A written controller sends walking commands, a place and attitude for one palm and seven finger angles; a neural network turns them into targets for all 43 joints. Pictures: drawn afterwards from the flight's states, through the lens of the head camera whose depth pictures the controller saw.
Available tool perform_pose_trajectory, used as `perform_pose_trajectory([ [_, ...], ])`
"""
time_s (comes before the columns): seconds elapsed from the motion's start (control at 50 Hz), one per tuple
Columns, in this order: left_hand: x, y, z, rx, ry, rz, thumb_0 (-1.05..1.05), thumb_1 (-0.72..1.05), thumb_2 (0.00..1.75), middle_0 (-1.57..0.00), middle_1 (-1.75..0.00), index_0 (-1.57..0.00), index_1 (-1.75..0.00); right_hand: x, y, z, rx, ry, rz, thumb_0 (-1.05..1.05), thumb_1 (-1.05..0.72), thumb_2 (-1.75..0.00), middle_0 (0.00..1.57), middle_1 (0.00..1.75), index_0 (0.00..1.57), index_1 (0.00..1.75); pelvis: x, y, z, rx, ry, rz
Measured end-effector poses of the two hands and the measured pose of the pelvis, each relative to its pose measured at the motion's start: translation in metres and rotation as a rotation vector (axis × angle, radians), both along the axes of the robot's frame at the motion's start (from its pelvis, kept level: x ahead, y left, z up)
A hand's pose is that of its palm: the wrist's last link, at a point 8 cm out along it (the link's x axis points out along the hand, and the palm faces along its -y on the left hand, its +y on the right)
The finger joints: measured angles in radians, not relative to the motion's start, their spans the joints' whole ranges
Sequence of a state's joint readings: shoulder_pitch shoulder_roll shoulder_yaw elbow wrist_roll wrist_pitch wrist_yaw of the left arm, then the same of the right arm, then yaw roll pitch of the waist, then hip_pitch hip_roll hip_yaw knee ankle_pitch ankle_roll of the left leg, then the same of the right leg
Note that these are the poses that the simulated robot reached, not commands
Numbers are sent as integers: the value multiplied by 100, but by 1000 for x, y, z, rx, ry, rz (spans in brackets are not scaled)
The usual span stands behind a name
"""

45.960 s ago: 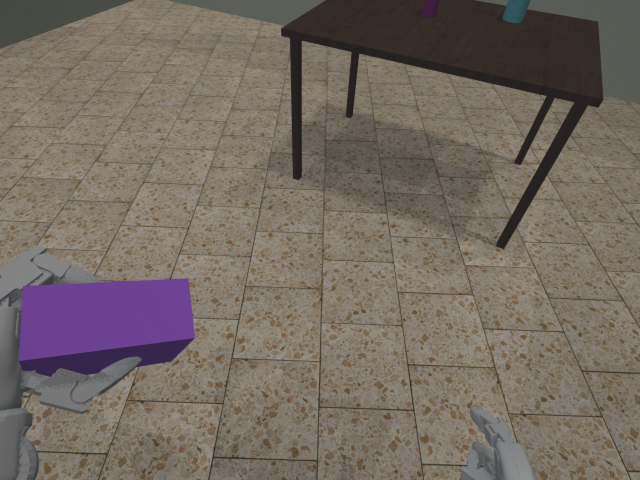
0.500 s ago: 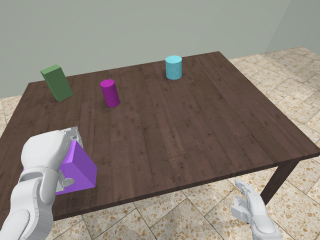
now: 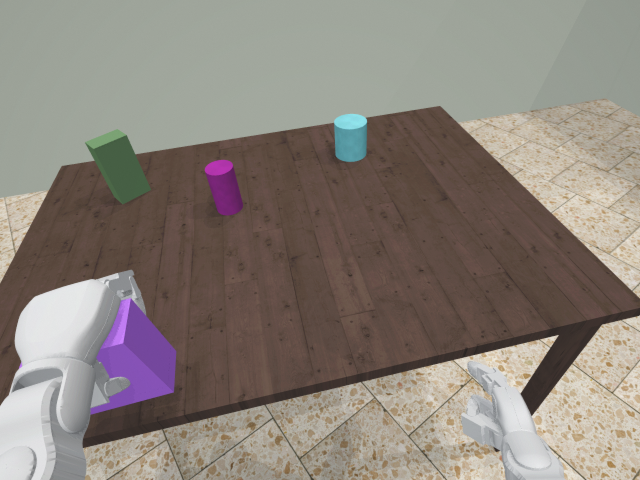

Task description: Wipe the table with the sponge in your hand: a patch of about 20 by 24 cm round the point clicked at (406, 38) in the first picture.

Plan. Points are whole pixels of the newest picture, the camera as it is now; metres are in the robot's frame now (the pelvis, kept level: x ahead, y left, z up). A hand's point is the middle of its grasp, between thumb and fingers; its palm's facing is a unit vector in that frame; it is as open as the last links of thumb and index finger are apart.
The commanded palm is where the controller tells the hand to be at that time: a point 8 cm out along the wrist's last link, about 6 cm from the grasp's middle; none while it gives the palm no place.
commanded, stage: bring the sponge back beside the body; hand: left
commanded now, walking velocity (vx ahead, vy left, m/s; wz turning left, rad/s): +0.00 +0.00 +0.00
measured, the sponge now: (118, 367) +0.19 +0.29 +0.06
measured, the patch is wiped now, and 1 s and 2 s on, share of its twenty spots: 1.00 1.00 1.00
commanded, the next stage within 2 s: step back with the hand held close in 0.50 s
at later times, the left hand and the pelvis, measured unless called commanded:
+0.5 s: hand (104, 352) +0.19 +0.28 +0.11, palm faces +0.07 -0.11 -0.99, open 9.7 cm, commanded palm +0.15 +0.28 +0.18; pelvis +0.00 +0.00 +0.00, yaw +0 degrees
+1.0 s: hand (108, 328) +0.19 +0.25 +0.16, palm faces +0.32 -0.84 -0.44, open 9.7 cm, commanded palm +0.14 +0.30 +0.18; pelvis -0.02 +0.02 -0.02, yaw +0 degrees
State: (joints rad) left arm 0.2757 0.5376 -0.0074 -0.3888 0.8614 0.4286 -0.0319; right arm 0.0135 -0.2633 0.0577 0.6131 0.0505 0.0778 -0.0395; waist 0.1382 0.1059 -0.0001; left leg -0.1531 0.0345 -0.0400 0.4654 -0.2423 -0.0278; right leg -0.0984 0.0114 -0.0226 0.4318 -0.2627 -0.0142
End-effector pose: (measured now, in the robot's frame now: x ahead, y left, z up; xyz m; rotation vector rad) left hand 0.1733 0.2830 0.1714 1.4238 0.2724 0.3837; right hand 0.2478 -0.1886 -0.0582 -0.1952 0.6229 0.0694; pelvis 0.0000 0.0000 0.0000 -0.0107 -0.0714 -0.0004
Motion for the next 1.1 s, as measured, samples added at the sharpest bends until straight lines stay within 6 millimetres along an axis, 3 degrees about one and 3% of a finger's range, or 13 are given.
perform_pose_trajectory([
  [0.26, -13, -5, -6, 6, 30, -36, -1, -49, 109, -76, -136, -78, -137, -2, -1, 0, -10, -9, 4, 2, -91, -90, 20, 30, 20, 30, -2, -1, 0, -1, -6, 3],
  [0.64, -11, -3, -5, 9, 16, -36, -1, -48, 108, -76, -136, -78, -137, -5, -3, 3, -13, -19, -8, 2, -90, -90, 20, 30, 20, 30, -3, 0, 0, -1, -6, 0],
  [0.68, -8, 4, -8, -356, -109, -74, -1, -48, 108, -76, -136, -78, -137, -8, -3, 6, -13, -36, -9, 2, -91, -90, 20, 30, 20, 30, -6, 1, -1, -8, 2, 1],
  [0.74, -4, 9, -20, -699, -256, -125, -1, -48, 108, -76, -136, -78, -137, -22, -4, 6, -23, -39, -24, 1, -91, -90, 20, 30, 20, 30, -9, 0, -4, -12, 40, 6],
  [0.82, -3, 3, -24, -890, -397, -212, -1, -48, 108, -76, -137, -78, -137, -54, -14, -2, -88, 37, -77, 1, -90, -90, 20, 30, 20, 30, -10, 3, -7, -10, 66, 6],
  [0.9, -10, -4, -8, -912, -473, -319, -1, -49, 108, -76, -137, -78, -137, -87, -27, -16, -129, 118, -147, 1, -90, -90, 20, 30, 20, 30, -12, 12, -12, -15, 88, 7],
  [0.98, -18, 8, 7, -840, -514, -367, -1, -49, 109, -76, -137, -78, -137, -115, -33, -30, -133, 185, -213, 1, -90, -90, 20, 30, 20, 30, -17, 19, -15, -21, 104, 8],
  [1.1, -32, 33, -3, -827, -529, -297, -1, -49, 109, -76, -137, -78, -137, -141, -26, -36, -110, 182, -257, 2, -91, -90, 20, 30, 20, 30, -31, 27, -17, -20, 106, 3],
])
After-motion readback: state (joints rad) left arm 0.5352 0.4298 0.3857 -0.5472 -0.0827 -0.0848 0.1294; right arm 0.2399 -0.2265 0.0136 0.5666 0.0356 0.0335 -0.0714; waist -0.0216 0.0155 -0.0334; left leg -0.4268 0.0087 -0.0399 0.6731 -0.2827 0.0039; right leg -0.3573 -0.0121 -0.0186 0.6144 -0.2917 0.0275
